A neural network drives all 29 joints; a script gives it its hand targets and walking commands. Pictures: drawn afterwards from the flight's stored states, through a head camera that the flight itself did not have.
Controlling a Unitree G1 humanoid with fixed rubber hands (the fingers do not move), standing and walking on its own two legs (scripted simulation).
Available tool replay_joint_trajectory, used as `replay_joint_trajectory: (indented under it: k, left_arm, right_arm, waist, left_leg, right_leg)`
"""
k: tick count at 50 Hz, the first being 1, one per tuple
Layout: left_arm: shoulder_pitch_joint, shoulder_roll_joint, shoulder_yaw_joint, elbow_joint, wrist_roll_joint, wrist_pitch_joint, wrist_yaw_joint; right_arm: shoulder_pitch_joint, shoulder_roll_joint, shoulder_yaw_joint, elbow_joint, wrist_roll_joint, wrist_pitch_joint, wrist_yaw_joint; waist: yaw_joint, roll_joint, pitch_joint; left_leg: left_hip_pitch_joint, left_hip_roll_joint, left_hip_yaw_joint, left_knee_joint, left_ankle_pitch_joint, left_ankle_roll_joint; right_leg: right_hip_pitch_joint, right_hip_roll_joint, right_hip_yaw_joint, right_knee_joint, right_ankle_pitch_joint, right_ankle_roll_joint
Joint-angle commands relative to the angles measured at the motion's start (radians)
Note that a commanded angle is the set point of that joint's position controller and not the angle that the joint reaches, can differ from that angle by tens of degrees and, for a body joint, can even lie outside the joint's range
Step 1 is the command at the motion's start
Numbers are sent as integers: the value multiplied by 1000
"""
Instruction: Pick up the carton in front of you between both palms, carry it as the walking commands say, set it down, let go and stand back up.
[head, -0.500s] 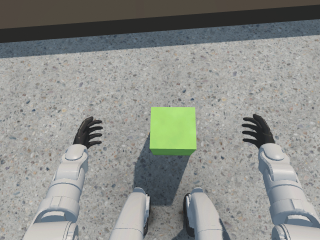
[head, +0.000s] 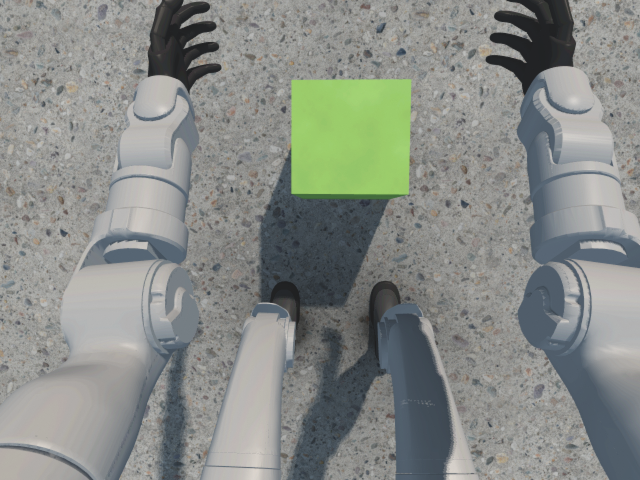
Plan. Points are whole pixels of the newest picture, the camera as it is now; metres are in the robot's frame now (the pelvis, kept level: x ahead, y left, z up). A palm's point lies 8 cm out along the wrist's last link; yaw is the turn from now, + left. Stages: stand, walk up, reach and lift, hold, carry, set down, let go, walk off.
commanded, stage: reach and lift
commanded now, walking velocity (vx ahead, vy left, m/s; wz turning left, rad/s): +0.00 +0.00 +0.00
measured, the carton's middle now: (348, 149) +0.51 -0.02 -0.52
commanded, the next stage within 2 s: none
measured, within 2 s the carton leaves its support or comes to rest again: leaves its support in 1.68 s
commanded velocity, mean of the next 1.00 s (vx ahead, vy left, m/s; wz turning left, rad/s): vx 0.00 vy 0.00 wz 0.00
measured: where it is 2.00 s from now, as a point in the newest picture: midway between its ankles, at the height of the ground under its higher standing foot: (333, 337)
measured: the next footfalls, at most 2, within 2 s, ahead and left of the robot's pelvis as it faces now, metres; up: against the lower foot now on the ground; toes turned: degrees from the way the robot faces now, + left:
none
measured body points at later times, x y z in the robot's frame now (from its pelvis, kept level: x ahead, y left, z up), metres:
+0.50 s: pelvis -0.04 +0.00 -0.20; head +0.33 -0.02 +0.06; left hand +0.52 +0.17 -0.36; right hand +0.52 -0.21 -0.36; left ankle +0.06 +0.14 -0.61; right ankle +0.06 -0.12 -0.61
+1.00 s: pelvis -0.04 +0.00 -0.28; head +0.34 +0.00 -0.05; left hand +0.52 +0.17 -0.47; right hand +0.52 -0.19 -0.47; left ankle +0.06 +0.14 -0.61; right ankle +0.06 -0.12 -0.61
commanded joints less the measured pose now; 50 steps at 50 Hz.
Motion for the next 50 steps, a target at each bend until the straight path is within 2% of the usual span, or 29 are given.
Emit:
replay_joint_trajectory:
  k: [1,2,6,16,17,18,19,20,21,22,23,24,25,26,27,28,29,30,31,33,34,35,37,40,41,42,45,46,50]
  left_arm:
    - [-180,52,20,-133,18,-35,11]
    - [-188,20,-6,-68,23,-29,9]
    - [-166,35,31,-112,56,-54,20]
    - [-253,94,-104,-63,-111,-49,65]
    - [-280,131,-100,-107,-105,-60,73]
    - [-324,153,-110,-21,-135,-48,78]
    - [-350,173,-100,26,-165,-42,76]
    - [-380,240,-89,-84,-121,-47,79]
    - [-381,211,-118,-66,-138,-43,76]
    - [-409,216,-151,-87,-165,-44,80]
    - [-453,204,-161,-73,-210,-40,85]
    - [-454,200,-182,-43,-234,-36,85]
    - [-490,271,-182,-54,-196,-30,91]
    - [-468,180,-195,13,-230,-26,86]
    - [-511,234,-187,-25,-219,-33,79]
    - [-512,233,-192,19,-242,-34,77]
    - [-483,238,-156,55,-193,-41,75]
    - [-528,241,-193,29,-238,-52,71]
    - [-541,259,-190,50,-231,-52,77]
    - [-565,243,-197,89,-235,-53,79]
    - [-566,270,-168,71,-228,-62,84]
    - [-637,303,-237,70,-260,-68,90]
    - [-587,278,-249,123,-264,-75,85]
    - [-620,258,-277,155,-276,-75,79]
    - [-620,293,-246,94,-260,-87,81]
    - [-652,260,-304,67,-262,-90,89]
    - [-566,264,-279,56,-253,-102,95]
    - [-563,253,-309,102,-289,-103,89]
    - [-543,219,-272,87,-286,-99,96]
  right_arm:
    - [-151,-91,-62,-109,-45,-49,4]
    - [-148,-85,-91,-19,-48,-48,7]
    - [-139,-63,-81,-51,-49,-73,9]
    - [-234,-153,119,-47,120,-75,-33]
    - [-310,-122,140,-107,164,-77,-39]
    - [-331,-192,104,-27,143,-66,-50]
    - [-369,-175,185,-55,173,-61,-55]
    - [-382,-215,153,-127,169,-66,-61]
    - [-402,-227,150,-71,179,-56,-69]
    - [-420,-232,154,-56,208,-43,-67]
    - [-444,-230,184,-92,221,-51,-74]
    - [-465,-245,216,-76,211,-46,-80]
    - [-463,-242,192,-56,224,-36,-90]
    - [-429,-248,164,46,182,-37,-81]
    - [-509,-237,171,32,179,-34,-83]
    - [-478,-244,185,40,186,-44,-80]
    - [-482,-221,202,43,197,-48,-82]
    - [-510,-211,231,45,229,-54,-83]
    - [-541,-227,222,30,250,-61,-82]
    - [-561,-253,196,57,197,-73,-88]
    - [-627,-228,279,-13,248,-75,-95]
    - [-617,-269,186,32,231,-77,-95]
    - [-576,-255,239,85,264,-69,-93]
    - [-596,-261,219,151,238,-85,-75]
    - [-594,-263,243,68,277,-104,-73]
    - [-572,-278,175,201,246,-112,-76]
    - [-551,-244,251,69,284,-117,-82]
    - [-549,-269,240,176,267,-111,-77]
    - [-562,-241,263,55,272,-128,-90]
  waist:
    - [-33,-19,-1099]
    - [-40,58,-1005]
    - [-6,36,-920]
    - [-34,-25,-1065]
    - [47,-57,-1057]
    - [-12,-35,-1031]
    - [21,-121,-1063]
    - [-14,-70,-1111]
    - [36,-29,-1169]
    - [-23,-46,-1179]
    - [21,-65,-1217]
    - [-36,-106,-1170]
    - [11,-21,-1151]
    - [-39,-36,-1036]
    - [-6,-58,-993]
    - [-93,-93,-985]
    - [48,-14,-992]
    - [-43,-80,-1027]
    - [43,-42,-1026]
    - [-35,-78,-956]
    - [34,-126,-966]
    - [-66,-37,-962]
    - [7,-5,-921]
    - [-62,33,-835]
    - [-16,25,-895]
    - [-74,94,-904]
    - [-8,40,-916]
    - [-58,56,-901]
    - [-42,-33,-929]
  left_leg:
    - [534,-73,87,42,458,-31]
    - [510,-66,76,50,445,-36]
    - [421,-58,50,176,432,-32]
    - [81,-67,99,522,256,-32]
    - [68,-65,94,523,259,-22]
    - [-7,-71,101,542,179,-32]
    - [-13,-66,107,576,179,-12]
    - [-1,-52,93,625,177,-15]
    - [11,-67,126,622,219,-30]
    - [40,-47,107,661,132,-18]
    - [73,-58,113,688,197,-15]
    - [37,-52,113,703,162,-11]
    - [26,-43,106,725,126,-22]
    - [-52,-55,109,710,76,-21]
    - [-135,-55,118,714,33,-15]
    - [-102,-33,91,760,0,-10]
    - [-90,-41,126,814,59,-14]
    - [-127,-32,115,807,60,-12]
    - [-119,-39,117,814,82,-13]
    - [-177,-39,100,827,43,-10]
    - [-217,-29,104,854,45,-6]
    - [-150,-18,95,874,53,-15]
    - [-59,-26,95,909,86,-6]
    - [-135,-21,82,899,-5,-22]
    - [-83,-21,105,950,87,-18]
    - [-93,-21,78,929,95,-39]
    - [-37,-31,95,965,228,-22]
    - [-118,-35,92,952,217,-35]
    - [-117,-47,89,958,162,-16]
  right_leg:
    - [529,54,-104,0,502,39]
    - [387,49,-96,16,436,32]
    - [120,47,-95,129,340,38]
    - [145,38,-105,501,306,42]
    - [156,41,-79,502,290,49]
    - [140,38,-98,551,232,41]
    - [168,28,-84,562,226,57]
    - [167,25,-85,608,243,57]
    - [202,30,-81,621,277,49]
    - [172,23,-100,642,199,62]
    - [117,23,-111,670,213,55]
    - [169,11,-105,674,199,45]
    - [149,22,-76,700,173,38]
    - [85,18,-105,703,119,37]
    - [69,7,-83,713,76,38]
    - [45,-5,-116,739,64,43]
    - [48,10,-54,743,101,38]
    - [106,11,-74,765,135,42]
    - [92,3,-60,794,129,36]
    - [81,-3,-94,830,135,37]
    - [100,-4,-66,863,166,42]
    - [51,-6,-69,851,162,29]
    - [-88,0,-67,877,81,35]
    - [-84,-14,-94,908,51,38]
    - [-83,-5,-79,910,100,30]
    - [-59,-11,-90,942,143,20]
    - [-64,6,-72,934,237,26]
    - [-15,1,-80,959,260,20]
    - [-4,20,-77,938,224,28]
